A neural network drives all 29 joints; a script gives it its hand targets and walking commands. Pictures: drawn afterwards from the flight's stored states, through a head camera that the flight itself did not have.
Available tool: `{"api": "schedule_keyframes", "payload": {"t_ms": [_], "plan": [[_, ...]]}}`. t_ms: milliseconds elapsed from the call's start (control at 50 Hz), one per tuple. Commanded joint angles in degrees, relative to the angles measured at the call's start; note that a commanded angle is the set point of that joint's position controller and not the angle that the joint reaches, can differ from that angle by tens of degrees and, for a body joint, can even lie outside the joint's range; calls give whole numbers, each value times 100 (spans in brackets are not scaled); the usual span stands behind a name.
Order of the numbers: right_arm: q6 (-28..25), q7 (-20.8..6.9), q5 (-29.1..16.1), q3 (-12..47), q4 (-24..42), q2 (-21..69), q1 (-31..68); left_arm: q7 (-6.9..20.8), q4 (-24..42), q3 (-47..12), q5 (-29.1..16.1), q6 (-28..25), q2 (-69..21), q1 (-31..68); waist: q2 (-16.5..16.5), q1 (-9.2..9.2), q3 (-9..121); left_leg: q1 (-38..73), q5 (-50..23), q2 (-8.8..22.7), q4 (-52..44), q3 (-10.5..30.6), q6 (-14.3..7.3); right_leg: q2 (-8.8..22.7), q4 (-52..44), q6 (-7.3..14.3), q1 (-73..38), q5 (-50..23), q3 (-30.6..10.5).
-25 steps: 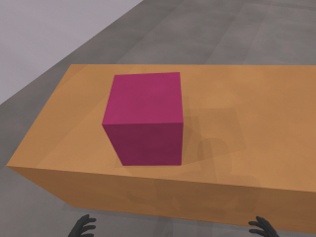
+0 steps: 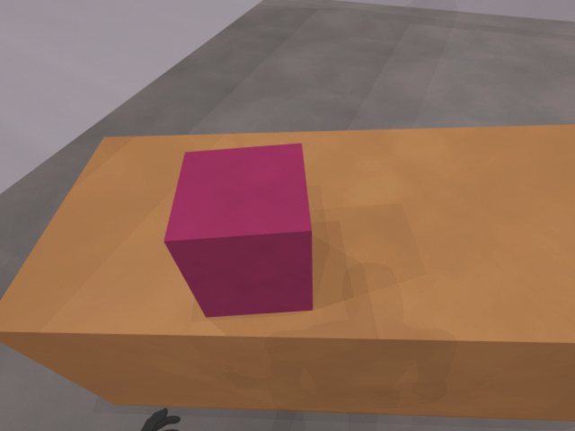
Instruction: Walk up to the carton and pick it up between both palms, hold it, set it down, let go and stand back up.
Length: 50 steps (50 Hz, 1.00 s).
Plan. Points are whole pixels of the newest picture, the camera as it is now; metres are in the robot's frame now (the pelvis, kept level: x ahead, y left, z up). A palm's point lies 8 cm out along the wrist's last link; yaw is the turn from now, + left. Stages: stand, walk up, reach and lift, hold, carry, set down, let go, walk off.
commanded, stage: stand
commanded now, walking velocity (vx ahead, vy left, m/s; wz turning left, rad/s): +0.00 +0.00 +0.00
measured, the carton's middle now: (251, 234) +0.45 +0.09 -0.03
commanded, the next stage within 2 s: none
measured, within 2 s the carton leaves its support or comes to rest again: neither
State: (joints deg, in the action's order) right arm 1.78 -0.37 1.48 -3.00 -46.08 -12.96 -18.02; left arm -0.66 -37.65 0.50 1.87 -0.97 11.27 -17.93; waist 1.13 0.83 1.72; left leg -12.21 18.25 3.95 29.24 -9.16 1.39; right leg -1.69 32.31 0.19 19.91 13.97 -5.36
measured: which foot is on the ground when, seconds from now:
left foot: down 0.00-1.00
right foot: down 0.00-1.00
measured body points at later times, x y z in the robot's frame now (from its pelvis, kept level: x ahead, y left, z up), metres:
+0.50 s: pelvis +0.02 +0.01 +0.00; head +0.02 -0.01 +0.45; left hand +0.11 +0.25 -0.12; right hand +0.06 -0.25 -0.15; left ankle -0.03 +0.13 -0.73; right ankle +0.03 -0.11 -0.73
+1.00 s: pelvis +0.00 +0.01 +0.00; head -0.01 +0.00 +0.45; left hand +0.08 +0.27 -0.12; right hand +0.05 -0.25 -0.13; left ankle -0.03 +0.13 -0.73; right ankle +0.03 -0.11 -0.73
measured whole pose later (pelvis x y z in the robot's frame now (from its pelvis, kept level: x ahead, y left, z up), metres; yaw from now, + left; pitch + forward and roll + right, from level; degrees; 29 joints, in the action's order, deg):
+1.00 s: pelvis +0.00 +0.01 +0.00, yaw +0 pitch -2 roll +1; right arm 0.8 0.7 0.4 -1.0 -45.7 -14.7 -19.8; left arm -2.1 -44.2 0.3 0.8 -0.5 13.8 -18.1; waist 0.1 0.2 -1.5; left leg -7.1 18.3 3.5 28.1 -9.6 0.7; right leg -1.3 30.6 -0.7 14.6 13.6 -5.9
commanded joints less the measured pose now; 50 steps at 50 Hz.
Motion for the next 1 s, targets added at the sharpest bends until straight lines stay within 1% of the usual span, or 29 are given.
{"api": "schedule_keyframes", "payload": {"t_ms": [0,20,40,80,100,120,140,160,180,220,240,280,300,320,360,380,400,420,440,480,500,520,540,560,580,600,680,780,980], "plan": [[-28,53,12,-139,217,-635,-152,-58,375,184,-9,-60,588,-14,-557,33,-124,117,125,129,-382,477,-252,363,-706,204,295,-862,-576],[-3,47,16,-144,270,-614,-122,-64,367,180,-3,-55,560,-19,-716,10,-325,154,126,157,-379,529,-239,389,-866,263,561,-573,-629],[11,51,2,-152,248,-607,-131,-70,358,162,-11,-51,573,-79,-606,12,-439,108,210,161,-403,525,-258,317,-908,200,624,-309,-604],[7,26,-8,-107,150,-512,-300,-57,305,189,-20,-26,659,-94,-322,75,-477,57,223,174,-465,523,-243,355,-923,249,595,-27,-688],[-19,23,-8,-130,116,-514,-339,-39,286,186,1,-33,645,-75,-372,25,-369,5,359,175,-540,536,-301,301,-865,207,550,65,-597],[-30,35,27,-131,121,-562,-217,-37,245,153,-11,-37,541,-88,-344,-8,-335,36,223,202,-569,572,-340,281,-746,198,418,-159,-572],[-53,33,1,-125,135,-640,-171,-50,245,199,-4,-45,622,-71,-162,29,-228,115,110,257,-613,630,-316,302,-672,206,385,-454,-534],[-79,50,-8,-115,129,-616,-207,-53,234,162,8,-67,634,-162,0,-28,37,116,-11,277,-661,602,-297,180,-498,159,77,-650,-342],[-93,42,-18,-112,80,-634,-132,-54,175,176,-21,-66,588,-141,2,-79,-207,13,-43,315,-738,609,-336,198,-501,132,250,-792,-372],[-100,55,-29,-105,139,-595,24,-52,162,154,16,-78,624,-93,169,-44,119,209,-80,358,-708,614,-377,181,-383,87,67,-974,-258],[-92,53,-11,-117,117,-630,16,-50,93,175,-28,-82,676,-257,-25,-87,120,312,-149,335,-724,604,-357,175,-378,82,162,-999,-307],[-89,77,-58,-114,-18,-621,-331,-78,100,169,-38,-96,597,-159,106,30,197,267,-308,323,-682,514,-381,252,-312,105,-55,-1427,-345],[-94,71,-50,-93,28,-603,-143,-65,-17,151,-63,-69,645,-238,89,-22,40,274,-185,336,-732,497,-366,186,-362,43,116,-1197,-307],[-83,77,-29,-94,-33,-639,-211,-71,-49,161,-34,-59,712,-187,-54,21,66,404,-435,300,-574,435,-378,219,-384,97,46,-1379,-311],[-54,107,6,-89,-74,-578,-281,-112,-67,185,-19,-73,773,-334,-337,39,129,375,-485,182,-357,363,-336,331,-492,137,-54,-1728,-482],[-65,102,-15,-117,-81,-584,-292,-127,-67,173,-65,-67,720,-121,-584,131,-57,228,-415,176,-427,419,-356,306,-432,168,29,-1701,-478],[-61,96,-38,-107,-155,-598,-394,-115,-1,148,-51,-48,645,-148,-302,88,-148,205,-322,228,-487,399,-322,308,-460,192,141,-1512,-503],[-66,97,-45,-74,-223,-563,-509,-123,-80,164,-54,-41,599,-204,-197,80,-96,223,-344,250,-577,409,-338,274,-412,185,54,-1514,-448],[-56,117,-14,-107,-170,-681,-233,-114,-176,125,-57,-13,597,-326,-239,-51,-480,221,-320,246,-527,425,-335,285,-521,162,336,-1312,-493],[-66,98,-24,-109,-226,-584,-401,-147,-191,162,-40,-27,690,-320,-389,22,-68,386,-583,291,-518,410,-351,295,-434,184,-42,-1613,-463],[-80,99,-8,-96,-219,-620,-407,-151,-244,153,-75,-21,697,-359,-250,20,-57,398,-706,260,-516,389,-353,290,-325,179,15,-1761,-455],[-77,99,-46,-66,-263,-564,-411,-149,-205,145,-46,-12,732,-211,-319,56,-35,339,-736,289,-528,406,-373,316,-358,159,-86,-1760,-374],[-80,126,-31,-86,-266,-597,-418,-150,-227,154,-92,-37,659,-319,-188,-2,-45,388,-913,298,-554,434,-366,319,-312,123,-174,-1878,-415],[-206,128,-85,-81,16,-889,-412,-193,-131,187,-84,-138,851,-426,-315,-59,77,596,-2019,393,-268,522,-278,461,-203,203,-558,-2817,-495],[-261,126,-88,-94,0,-872,-451,-209,-208,194,-75,-190,852,-528,-303,-70,423,796,-2373,375,-99,470,-239,516,-118,265,-808,-3290,-517],[-272,127,-92,-83,23,-833,-426,-218,-238,191,-70,-204,857,-521,-282,-70,470,824,-2448,339,-41,444,-213,529,-85,295,-891,-3462,-519],[-199,119,-89,-27,119,-700,-457,-213,-200,188,-102,-111,830,-219,-143,-14,16,814,-1844,307,-271,469,-224,462,-274,255,-460,-2661,-462],[-124,121,-89,0,207,-765,-544,-182,-273,164,-104,-31,858,-223,39,-20,-467,605,-1306,316,-475,484,-246,413,-456,147,-250,-1998,-441],[-173,125,-112,55,319,-907,-532,-142,-374,144,-116,-22,949,-195,-255,-49,-597,344,-19,312,-786,599,-283,378,-787,63,-214,-830,-513]]}}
